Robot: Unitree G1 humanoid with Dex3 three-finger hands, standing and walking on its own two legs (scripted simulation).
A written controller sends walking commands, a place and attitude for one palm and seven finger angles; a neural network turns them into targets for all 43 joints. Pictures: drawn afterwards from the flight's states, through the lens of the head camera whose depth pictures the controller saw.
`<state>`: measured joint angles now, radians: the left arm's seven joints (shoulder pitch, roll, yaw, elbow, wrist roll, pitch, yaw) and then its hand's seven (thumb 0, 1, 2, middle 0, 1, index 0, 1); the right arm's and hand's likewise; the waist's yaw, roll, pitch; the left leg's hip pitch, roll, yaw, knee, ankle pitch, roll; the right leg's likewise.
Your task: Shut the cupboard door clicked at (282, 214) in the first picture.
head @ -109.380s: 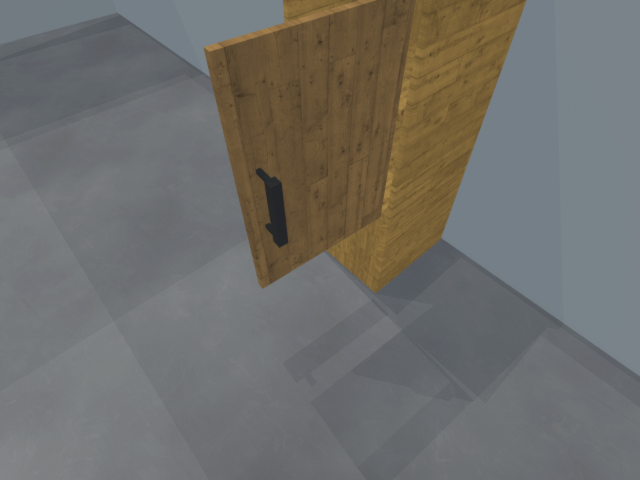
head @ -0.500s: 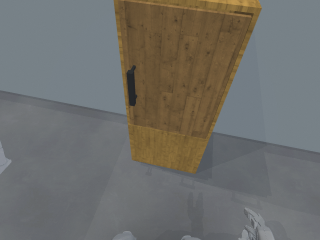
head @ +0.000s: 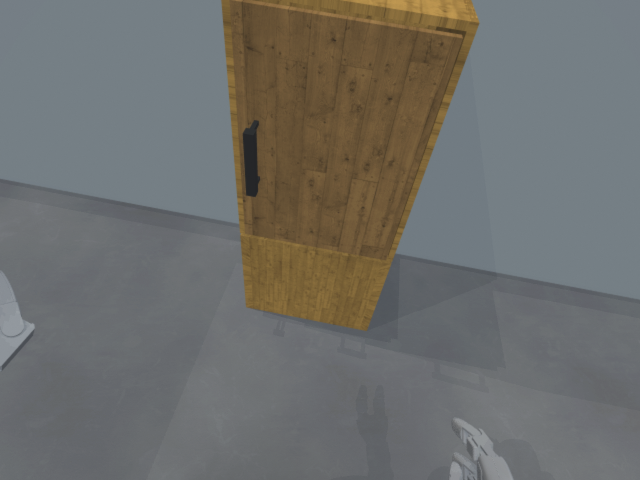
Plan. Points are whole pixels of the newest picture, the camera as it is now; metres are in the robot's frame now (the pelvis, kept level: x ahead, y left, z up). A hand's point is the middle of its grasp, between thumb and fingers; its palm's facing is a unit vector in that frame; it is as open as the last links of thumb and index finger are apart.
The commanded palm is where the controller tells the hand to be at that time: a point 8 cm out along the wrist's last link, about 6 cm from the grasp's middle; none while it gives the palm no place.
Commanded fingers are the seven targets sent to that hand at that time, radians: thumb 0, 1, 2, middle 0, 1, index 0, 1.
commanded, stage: stop stepping back and stand still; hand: left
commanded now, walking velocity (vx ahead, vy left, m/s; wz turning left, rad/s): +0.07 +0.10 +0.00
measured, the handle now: (253, 159) +0.77 +0.19 -0.06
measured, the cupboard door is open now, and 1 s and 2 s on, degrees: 0 0 0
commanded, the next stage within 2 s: let the arm hang, fingers relaxed in 0.52 s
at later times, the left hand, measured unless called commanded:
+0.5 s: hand (19, 362) +0.17 +0.27 +0.16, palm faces +0.44 -0.79 -0.42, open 7.4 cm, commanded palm +0.12 +0.30 +0.18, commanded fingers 0.00 0.90 0.90 -0.20 -0.30 -0.20 -0.30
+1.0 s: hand out of the picture -0.01 +0.18 -0.18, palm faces +0.02 -0.98 -0.17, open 7.1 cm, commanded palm none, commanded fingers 0.00 0.90 0.90 -0.20 -0.30 -0.20 -0.30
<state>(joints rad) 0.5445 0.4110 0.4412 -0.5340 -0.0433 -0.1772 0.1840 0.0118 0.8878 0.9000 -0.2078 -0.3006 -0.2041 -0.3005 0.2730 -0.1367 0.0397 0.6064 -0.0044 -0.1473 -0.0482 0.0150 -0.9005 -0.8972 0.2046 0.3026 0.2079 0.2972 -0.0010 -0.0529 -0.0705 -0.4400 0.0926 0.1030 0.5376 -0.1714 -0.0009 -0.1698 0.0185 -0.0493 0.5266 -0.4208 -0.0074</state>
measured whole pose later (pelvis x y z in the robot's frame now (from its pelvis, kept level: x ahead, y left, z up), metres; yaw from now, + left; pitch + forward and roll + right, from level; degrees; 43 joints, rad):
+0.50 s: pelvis -0.02 +0.00 +0.00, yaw -1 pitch +0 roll -1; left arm 0.58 0.39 0.42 -0.45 -0.05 -0.19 0.17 0.01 0.88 0.90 -0.21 -0.30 -0.21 -0.30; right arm 0.28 -0.20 0.00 0.65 0.00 -0.11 -0.09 0.02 -0.90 -0.90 0.20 0.30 0.20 0.30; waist -0.02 -0.01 -0.05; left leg -0.37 0.04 0.06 0.51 -0.15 0.01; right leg -0.12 0.02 -0.02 0.47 -0.36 -0.01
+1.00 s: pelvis -0.03 -0.01 -0.01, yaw +1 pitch -1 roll -1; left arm 0.36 0.21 0.01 0.88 0.02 0.06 0.02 -0.01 0.97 0.90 -0.21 -0.30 -0.21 -0.30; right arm 0.25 -0.24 0.00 0.95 -0.03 0.04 -0.01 0.01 -0.91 -0.90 0.20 0.30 0.20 0.30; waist -0.01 -0.06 0.03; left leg -0.40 0.04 0.03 0.58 -0.17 0.00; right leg -0.13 0.02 -0.06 0.56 -0.41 -0.02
